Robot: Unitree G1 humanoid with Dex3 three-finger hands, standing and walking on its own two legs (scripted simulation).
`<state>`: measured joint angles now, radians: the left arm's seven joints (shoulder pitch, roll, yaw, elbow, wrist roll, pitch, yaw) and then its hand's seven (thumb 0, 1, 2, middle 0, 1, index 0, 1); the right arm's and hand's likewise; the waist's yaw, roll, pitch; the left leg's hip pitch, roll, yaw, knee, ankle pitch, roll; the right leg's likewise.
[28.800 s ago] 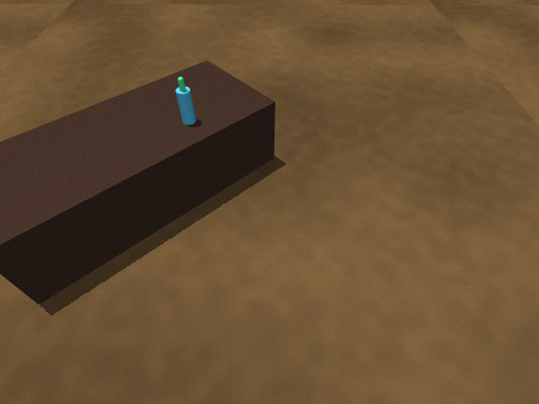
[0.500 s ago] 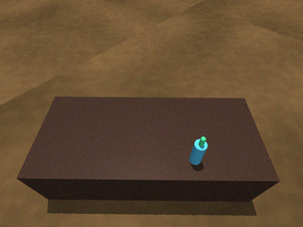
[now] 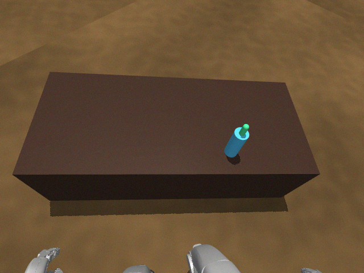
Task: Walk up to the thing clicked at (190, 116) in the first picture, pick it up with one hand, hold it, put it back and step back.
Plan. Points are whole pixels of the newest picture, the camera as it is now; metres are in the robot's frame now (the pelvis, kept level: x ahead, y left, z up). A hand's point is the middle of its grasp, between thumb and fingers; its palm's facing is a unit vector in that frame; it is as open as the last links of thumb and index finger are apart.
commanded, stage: step back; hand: right
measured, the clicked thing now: (238, 139) +0.59 -0.27 -0.31
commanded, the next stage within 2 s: none
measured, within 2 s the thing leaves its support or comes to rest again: neither
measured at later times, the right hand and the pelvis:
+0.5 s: hand out of the picture -0.02 -0.29 -0.15, palm faces -0.03 +0.91 -0.41, open 7.4 cm; pelvis -0.11 -0.01 -0.01, yaw -1 degrees
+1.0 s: hand out of the picture -0.13 -0.31 -0.14, palm faces -0.01 +0.89 -0.45, open 7.4 cm; pelvis -0.26 -0.03 -0.02, yaw -4 degrees
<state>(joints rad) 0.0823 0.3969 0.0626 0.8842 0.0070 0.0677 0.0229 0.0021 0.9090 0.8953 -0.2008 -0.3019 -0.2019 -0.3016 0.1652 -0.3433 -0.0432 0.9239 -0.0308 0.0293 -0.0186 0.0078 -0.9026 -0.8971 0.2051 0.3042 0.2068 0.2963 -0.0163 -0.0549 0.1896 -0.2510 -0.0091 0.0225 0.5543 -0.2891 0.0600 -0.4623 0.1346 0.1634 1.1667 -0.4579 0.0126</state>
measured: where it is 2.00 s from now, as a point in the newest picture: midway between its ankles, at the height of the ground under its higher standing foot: outside the picture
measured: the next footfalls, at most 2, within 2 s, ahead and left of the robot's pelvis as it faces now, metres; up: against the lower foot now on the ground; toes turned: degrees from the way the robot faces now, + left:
right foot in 0.24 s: -0.04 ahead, -0.13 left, +0.00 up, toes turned +0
left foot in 0.58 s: -0.11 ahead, +0.10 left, +0.00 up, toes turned +0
